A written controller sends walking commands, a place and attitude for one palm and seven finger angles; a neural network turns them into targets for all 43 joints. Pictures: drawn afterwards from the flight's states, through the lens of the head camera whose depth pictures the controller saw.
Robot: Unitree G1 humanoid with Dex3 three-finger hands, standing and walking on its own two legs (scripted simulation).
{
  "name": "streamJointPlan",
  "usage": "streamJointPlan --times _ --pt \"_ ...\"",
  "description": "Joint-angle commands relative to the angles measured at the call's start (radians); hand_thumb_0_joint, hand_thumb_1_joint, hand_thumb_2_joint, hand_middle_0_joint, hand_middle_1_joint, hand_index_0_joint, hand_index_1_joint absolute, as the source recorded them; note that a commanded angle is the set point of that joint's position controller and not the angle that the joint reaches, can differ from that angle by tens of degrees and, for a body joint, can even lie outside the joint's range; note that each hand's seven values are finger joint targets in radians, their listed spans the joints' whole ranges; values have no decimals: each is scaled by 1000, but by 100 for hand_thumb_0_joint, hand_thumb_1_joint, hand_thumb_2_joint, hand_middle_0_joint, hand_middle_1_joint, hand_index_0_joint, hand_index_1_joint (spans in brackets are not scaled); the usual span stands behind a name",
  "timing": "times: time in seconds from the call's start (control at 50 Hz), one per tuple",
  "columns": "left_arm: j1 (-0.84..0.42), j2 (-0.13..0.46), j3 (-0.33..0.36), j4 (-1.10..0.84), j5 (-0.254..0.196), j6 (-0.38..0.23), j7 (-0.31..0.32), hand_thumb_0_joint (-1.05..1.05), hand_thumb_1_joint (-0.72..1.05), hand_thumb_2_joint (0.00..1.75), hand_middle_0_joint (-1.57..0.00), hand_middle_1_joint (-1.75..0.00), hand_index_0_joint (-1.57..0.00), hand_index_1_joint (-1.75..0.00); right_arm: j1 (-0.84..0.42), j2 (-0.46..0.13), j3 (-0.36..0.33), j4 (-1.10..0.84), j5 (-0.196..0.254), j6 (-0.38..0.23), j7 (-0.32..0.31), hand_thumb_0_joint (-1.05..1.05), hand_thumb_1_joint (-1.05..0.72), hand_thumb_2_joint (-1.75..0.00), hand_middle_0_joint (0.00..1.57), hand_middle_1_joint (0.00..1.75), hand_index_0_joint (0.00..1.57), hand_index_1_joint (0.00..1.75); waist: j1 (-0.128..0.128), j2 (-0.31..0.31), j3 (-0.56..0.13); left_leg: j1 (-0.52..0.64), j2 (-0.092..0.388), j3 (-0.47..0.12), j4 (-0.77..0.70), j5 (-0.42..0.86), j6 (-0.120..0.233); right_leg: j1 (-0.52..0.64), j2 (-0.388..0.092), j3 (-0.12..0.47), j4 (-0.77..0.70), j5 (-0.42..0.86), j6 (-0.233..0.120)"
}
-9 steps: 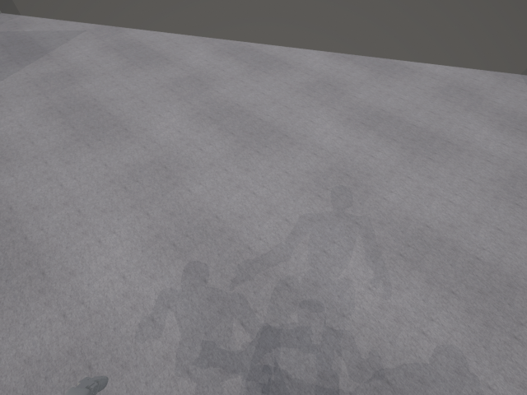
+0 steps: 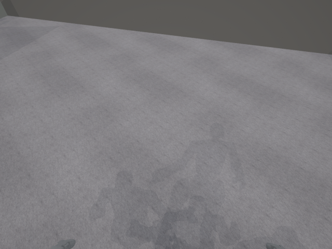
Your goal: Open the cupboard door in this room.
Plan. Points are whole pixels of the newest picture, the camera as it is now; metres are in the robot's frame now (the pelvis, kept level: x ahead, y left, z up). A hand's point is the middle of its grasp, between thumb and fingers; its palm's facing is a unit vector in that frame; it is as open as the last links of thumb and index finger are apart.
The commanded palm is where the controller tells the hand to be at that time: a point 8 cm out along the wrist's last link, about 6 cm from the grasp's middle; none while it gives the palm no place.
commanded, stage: stand and wait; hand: left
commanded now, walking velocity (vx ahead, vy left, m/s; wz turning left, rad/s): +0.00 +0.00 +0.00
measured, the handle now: out of the picture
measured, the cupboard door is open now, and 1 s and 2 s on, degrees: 0 0 0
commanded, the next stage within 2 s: turn or walk to find it in 0.72 s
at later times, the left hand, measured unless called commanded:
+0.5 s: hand out of the picture +0.04 +0.24 -0.15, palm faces -0.03 -0.94 -0.34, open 7.4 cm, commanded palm none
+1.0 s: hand out of the picture +0.04 +0.22 -0.16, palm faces +0.03 -0.96 -0.29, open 7.4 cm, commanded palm none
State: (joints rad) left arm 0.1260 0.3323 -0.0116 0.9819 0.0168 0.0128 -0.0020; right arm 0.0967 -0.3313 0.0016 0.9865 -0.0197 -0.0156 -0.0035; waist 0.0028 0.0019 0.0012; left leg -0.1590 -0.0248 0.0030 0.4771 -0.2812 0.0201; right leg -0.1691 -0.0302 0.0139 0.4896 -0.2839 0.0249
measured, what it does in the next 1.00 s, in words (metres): stands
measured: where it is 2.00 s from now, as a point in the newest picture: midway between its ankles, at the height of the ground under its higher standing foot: outside the picture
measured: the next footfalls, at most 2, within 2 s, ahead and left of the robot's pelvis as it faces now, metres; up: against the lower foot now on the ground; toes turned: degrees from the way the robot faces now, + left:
right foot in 1.64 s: -0.01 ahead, -0.12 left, +0.00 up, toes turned +19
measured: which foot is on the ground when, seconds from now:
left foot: down 0.00-1.00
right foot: down 0.00-1.00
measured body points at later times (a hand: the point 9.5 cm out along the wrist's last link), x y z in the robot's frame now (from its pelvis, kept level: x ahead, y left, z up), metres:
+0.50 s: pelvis -0.02 -0.01 +0.01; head -0.02 -0.02 +0.46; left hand +0.05 +0.28 -0.13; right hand +0.05 -0.32 -0.13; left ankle -0.01 +0.11 -0.74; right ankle -0.01 -0.14 -0.74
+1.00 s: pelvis -0.03 -0.01 +0.00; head -0.02 -0.01 +0.45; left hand +0.03 +0.27 -0.14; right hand +0.04 -0.29 -0.14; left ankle -0.01 +0.11 -0.74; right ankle -0.01 -0.14 -0.74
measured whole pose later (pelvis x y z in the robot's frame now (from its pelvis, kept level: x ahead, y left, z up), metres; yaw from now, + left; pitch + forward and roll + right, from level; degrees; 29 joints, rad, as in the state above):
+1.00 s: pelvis -0.03 -0.01 +0.00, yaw +4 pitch -1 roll -1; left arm 0.15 0.28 0.00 1.02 0.02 0.04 0.01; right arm 0.17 -0.29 -0.01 1.06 -0.02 0.03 0.00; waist -0.01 0.01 0.04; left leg -0.28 -0.01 -0.06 0.55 -0.25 0.00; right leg -0.24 -0.02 -0.06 0.50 -0.25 0.01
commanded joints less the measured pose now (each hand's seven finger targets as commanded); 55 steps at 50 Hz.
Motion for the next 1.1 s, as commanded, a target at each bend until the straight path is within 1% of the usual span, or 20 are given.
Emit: streamJointPlan --times 0.0,0.16,0.22,0.3,0.48,0.6,0.7,0.74,0.76,0.8,0.84,0.88,0.9,0.94,0.98,1.0,1.02,1.04,1.06,1.08 --pt "-50 212 49 -61 -3 -32 16 0 90 90 -20 -30 -20 -30 -55 -211 -55 -56 4 -20 -11 0 -90 -90 20 30 20 30 -4 -19 -30 6 126 -94 -95 251 27 -7 -84 63 -82 214 -51" --pt "-44 210 50 -32 -5 -37 13 0 90 90 -20 -30 -20 -30 -56 -207 -51 -22 6 -21 -10 0 -90 -90 20 30 20 30 -4 -14 -37 15 128 -97 -114 218 21 6 -90 79 -115 203 -54" --pt "-44 212 49 -19 -5 -36 12 0 90 90 -20 -30 -20 -30 -52 -209 -49 -8 7 -19 -10 0 -90 -90 20 30 20 30 -5 -2 -23 2 127 -102 -128 166 18 -3 -88 86 -132 149 -54" --pt "-36 217 49 -1 -5 -37 10 0 90 90 -20 -30 -20 -30 -44 -212 -47 11 8 -17 -8 0 -90 -90 20 30 20 30 -3 -15 -17 -1 128 -104 -136 135 16 -6 -91 97 -156 103 -56" --pt "-36 219 47 28 -7 -40 10 0 90 90 -20 -30 -20 -30 -23 -219 -43 49 9 -20 -8 0 -90 -90 20 30 20 30 -4 -21 -23 -2 134 -111 -148 155 12 10 -94 96 -166 117 -57" --pt "-36 218 46 35 -5 -36 11 0 90 90 -20 -30 -20 -30 -20 -221 -43 60 10 -19 -7 0 -90 -90 20 30 20 30 -1 -1 2 -15 137 -117 -165 118 12 -5 -88 96 -175 73 -54" --pt "-38 218 47 35 -4 -38 10 0 90 90 -20 -30 -20 -30 -17 -220 -44 61 9 -18 -6 0 -90 -90 20 30 20 30 -2 -21 2 -9 136 -117 -165 118 11 -14 -90 100 -183 65 -54" --pt "-45 219 51 31 -5 -35 11 0 90 90 -20 -30 -20 -30 -16 -219 -43 57 8 -17 -5 0 -90 -90 20 30 20 30 -2 -12 6 -30 134 -126 -158 138 12 -3 -93 84 -165 75 -50" --pt "-38 207 50 28 -5 -31 12 0 90 90 -20 -30 -20 -30 -14 -208 -42 54 8 -14 -4 0 -90 -90 20 30 20 30 0 1 7 -43 134 -130 -151 140 13 -3 -94 79 -154 71 -47" --pt "-11 164 46 26 -4 -18 18 0 90 90 -20 -30 -20 -30 7 -159 -35 48 7 -2 -1 0 -90 -90 20 30 20 30 2 -10 6 -77 130 -131 -123 152 9 -2 -100 66 -130 69 -38" --pt "24 121 39 24 -5 -5 23 0 90 90 -20 -30 -20 -30 30 -103 -25 41 4 12 1 0 -90 -90 20 30 20 30 5 -21 7 -112 117 -119 -82 155 0 -9 -119 68 -123 65 -32" --pt "36 122 43 11 -3 3 27 0 90 90 -20 -30 -20 -30 50 -82 -26 28 4 23 2 0 -90 -90 20 30 20 30 4 -66 8 -150 94 -103 -28 156 -10 -11 -152 82 -121 77 -43" --pt "44 130 47 2 -2 5 29 0 90 90 -20 -30 -20 -30 59 -82 -29 18 4 29 3 0 -90 -90 20 30 20 30 5 -81 -4 -158 82 -94 14 152 -12 -14 -175 91 -123 83 -55" --pt "48 147 58 -22 0 8 32 0 90 90 -20 -30 -20 -30 76 -72 -39 4 5 38 2 0 -90 -90 20 30 20 30 4 -142 -16 -168 58 -58 119 103 -20 -34 -242 122 -146 90 -98" --pt "49 149 65 -48 4 7 36 0 90 90 -20 -30 -20 -30 93 -59 -48 -12 5 45 2 0 -90 -90 20 30 20 30 1 -199 -10 -191 43 -24 234 -70 -29 -48 -298 134 -148 170 -150" --pt "43 146 67 -57 8 6 40 0 90 90 -20 -30 -20 -30 106 -56 -53 -18 7 45 2 0 -90 -90 20 30 20 30 -6 -192 -15 -194 49 -17 258 -115 -30 -43 -314 127 -129 248 -169" --pt "33 141 71 -67 10 6 42 0 90 90 -20 -30 -20 -30 119 -44 -55 -18 8 44 4 0 -90 -90 20 30 20 30 -13 -193 -12 -181 63 0 241 -119 -34 -49 -314 88 -103 293 -170" --pt "26 135 72 -74 10 6 42 0 90 90 -20 -30 -20 -30 138 -34 -55 -15 11 41 6 0 -90 -90 20 30 20 30 -25 -165 -14 -143 72 8 163 -69 -36 -60 -300 48 -48 325 -149" --pt "27 125 71 -82 5 10 40 0 90 90 -20 -30 -20 -30 173 -34 -57 -11 10 35 8 0 -90 -90 20 30 20 30 -38 -102 -29 -58 82 -10 55 83 -27 -111 -264 -5 39 286 -102" --pt "46 74 68 -96 -2 19 36 0 90 90 -20 -30 -20 -30 198 -79 -64 -17 3 24 8 0 -90 -90 20 30 20 30 -42 104 -30 -15 191 -213 -69 246 24 -217 -137 -96 206 86 -27"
